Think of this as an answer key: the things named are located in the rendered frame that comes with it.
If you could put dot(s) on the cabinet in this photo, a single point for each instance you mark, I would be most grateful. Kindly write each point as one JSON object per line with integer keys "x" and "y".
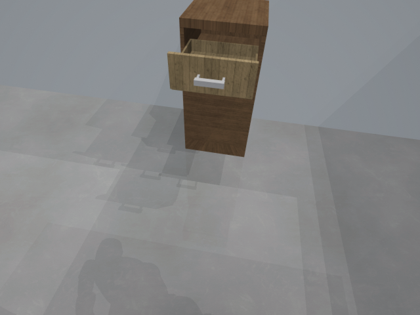
{"x": 214, "y": 123}

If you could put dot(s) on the drawer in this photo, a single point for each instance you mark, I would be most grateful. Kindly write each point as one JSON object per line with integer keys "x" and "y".
{"x": 215, "y": 60}

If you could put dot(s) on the handle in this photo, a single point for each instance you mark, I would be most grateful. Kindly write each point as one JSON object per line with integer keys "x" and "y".
{"x": 212, "y": 83}

